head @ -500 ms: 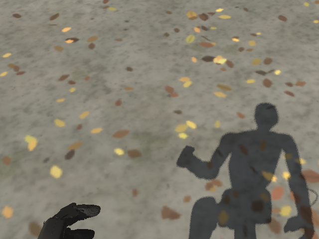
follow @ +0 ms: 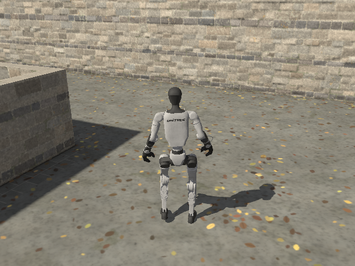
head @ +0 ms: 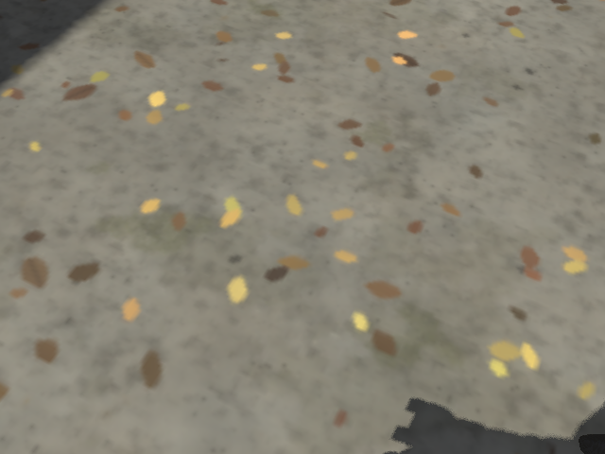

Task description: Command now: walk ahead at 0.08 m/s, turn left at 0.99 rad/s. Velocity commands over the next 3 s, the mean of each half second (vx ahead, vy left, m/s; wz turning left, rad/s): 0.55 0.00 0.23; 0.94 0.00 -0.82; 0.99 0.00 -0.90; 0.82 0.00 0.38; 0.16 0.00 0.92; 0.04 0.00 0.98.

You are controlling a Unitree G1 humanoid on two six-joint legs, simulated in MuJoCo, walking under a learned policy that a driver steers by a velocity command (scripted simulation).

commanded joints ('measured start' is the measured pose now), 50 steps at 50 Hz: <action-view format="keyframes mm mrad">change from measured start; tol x32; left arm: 1 -109 162 44 -81 -14 -14 -9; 50 279 226 52 29 -24 -63 -30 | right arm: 1 68 -86 -32 -48 0 12 16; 7 389 -277 -92 75 5 -37 14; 50 -105 -54 61 -26 -54 -148 36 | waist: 1 -51 -143 -207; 7 -143 341 -92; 50 1 -75 -105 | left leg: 1 206 5 25 -106 25 35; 5 495 -73 88 -305 -71 133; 8 599 280 -779 -830 -718 425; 24 649 173 72 -914 -28 152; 27 726 176 169 -881 241 146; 31 743 184 251 -292 1411 133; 32 532 152 246 36 1242 115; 34 -171 -174 1 623 -107 42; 50 273 -99 -8 -405 356 20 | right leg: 1 66 -287 133 -135 29 -174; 5 -56 -249 72 4 -516 -77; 8 -744 -3 230 726 -468 2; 26 -584 -54 104 442 21 -48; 32 274 171 38 260 -261 -249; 34 658 -207 1040 -112 -678 -429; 43 -33 20 514 -256 -93 -306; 50 173 2 534 -107 511 -175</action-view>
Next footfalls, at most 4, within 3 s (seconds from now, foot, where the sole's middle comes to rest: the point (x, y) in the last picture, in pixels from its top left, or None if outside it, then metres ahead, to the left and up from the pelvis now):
0.12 left None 0.06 0.13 -0.77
0.64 right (339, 425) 0.47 -0.06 -0.77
1.06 left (318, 236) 0.96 -0.01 -0.77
1.52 right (469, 187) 1.15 -0.44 -0.77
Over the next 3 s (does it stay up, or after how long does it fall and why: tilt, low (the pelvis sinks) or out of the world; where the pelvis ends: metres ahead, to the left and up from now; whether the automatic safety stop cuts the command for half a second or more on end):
stays up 1.54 -0.73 0.01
